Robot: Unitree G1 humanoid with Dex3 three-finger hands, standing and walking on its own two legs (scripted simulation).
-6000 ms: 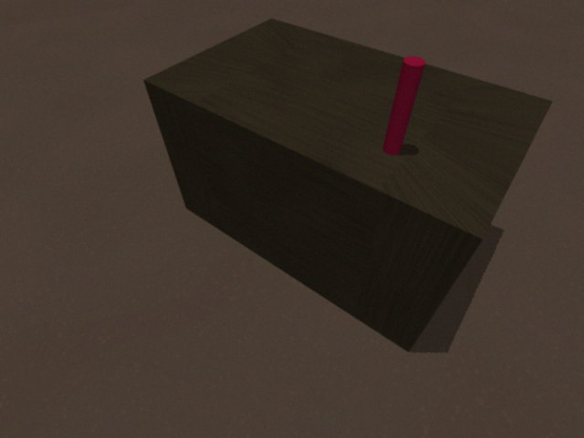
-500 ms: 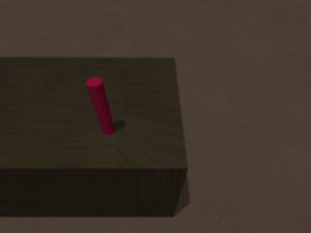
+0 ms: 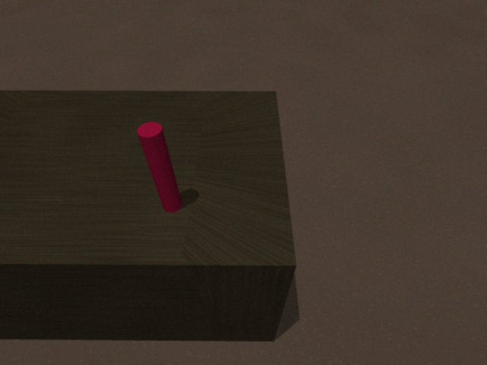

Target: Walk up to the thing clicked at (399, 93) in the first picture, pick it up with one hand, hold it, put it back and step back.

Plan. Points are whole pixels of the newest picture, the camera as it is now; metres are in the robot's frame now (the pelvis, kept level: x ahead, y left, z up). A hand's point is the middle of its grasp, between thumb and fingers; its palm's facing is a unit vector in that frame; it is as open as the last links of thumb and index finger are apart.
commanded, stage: stand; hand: left
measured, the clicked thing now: (162, 172) +0.52 +0.19 -0.01
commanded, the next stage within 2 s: rise first in 0.38 s
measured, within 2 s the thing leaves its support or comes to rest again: neither
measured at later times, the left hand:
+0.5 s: hand out of the picture +0.07 +0.26 -0.16, palm faces -0.03 -0.94 -0.34, open 7.4 cm
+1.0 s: hand (99, 358) +0.17 +0.25 -0.09, palm faces +0.26 -0.90 -0.35, open 16.3 cm
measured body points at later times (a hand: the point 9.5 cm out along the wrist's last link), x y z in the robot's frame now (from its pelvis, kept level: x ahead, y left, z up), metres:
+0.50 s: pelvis +0.00 +0.00 +0.00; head +0.01 +0.00 +0.45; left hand +0.07 +0.30 -0.13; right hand +0.07 -0.30 -0.13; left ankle -0.01 +0.12 -0.75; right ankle +0.00 -0.14 -0.75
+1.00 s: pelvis +0.00 -0.01 -0.01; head +0.02 -0.01 +0.44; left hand +0.15 +0.30 -0.06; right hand +0.16 -0.27 -0.10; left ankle -0.01 +0.12 -0.75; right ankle +0.00 -0.14 -0.75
